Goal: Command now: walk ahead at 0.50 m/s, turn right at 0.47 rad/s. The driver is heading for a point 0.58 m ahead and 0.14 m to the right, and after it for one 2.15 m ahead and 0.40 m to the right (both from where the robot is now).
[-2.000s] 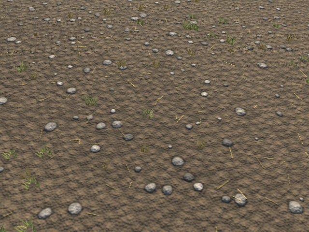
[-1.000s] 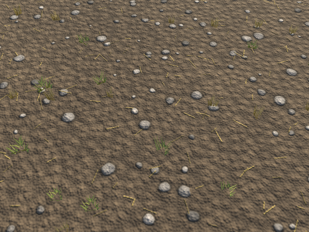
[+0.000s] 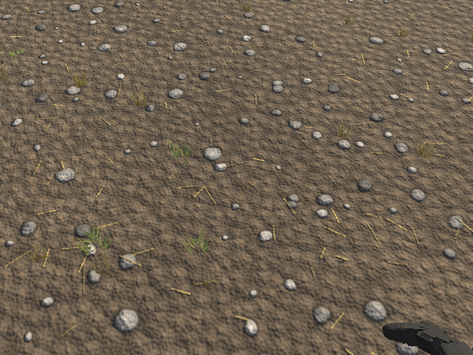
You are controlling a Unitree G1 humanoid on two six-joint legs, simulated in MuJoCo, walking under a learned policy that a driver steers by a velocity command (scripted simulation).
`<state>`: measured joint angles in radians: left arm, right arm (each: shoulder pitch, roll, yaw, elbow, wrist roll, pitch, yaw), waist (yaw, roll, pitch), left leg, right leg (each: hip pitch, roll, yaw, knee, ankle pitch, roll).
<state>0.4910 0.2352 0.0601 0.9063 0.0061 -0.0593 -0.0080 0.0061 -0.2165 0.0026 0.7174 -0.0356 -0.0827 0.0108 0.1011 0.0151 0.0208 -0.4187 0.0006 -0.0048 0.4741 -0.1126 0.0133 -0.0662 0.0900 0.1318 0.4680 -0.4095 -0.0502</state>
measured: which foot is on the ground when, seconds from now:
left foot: down 0.00-0.54, up 0.56-1.00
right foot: down 0.00-0.00, up 0.02-0.50, down 0.52-1.00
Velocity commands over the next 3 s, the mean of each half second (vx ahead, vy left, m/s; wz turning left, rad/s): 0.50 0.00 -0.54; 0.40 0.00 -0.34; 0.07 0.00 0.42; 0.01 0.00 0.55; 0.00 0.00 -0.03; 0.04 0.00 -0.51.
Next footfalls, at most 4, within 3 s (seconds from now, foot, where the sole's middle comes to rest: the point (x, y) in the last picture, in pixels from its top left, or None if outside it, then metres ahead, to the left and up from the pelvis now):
0.52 right None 0.36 -0.16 -0.77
1.04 left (319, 298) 0.65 -0.15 -0.77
1.56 right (376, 339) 0.54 -0.30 -0.77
2.02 left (299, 341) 0.52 -0.09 -0.77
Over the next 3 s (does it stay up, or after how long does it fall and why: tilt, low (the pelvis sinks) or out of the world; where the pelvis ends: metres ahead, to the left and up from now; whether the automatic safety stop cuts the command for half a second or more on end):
stays up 0.49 -0.17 0.00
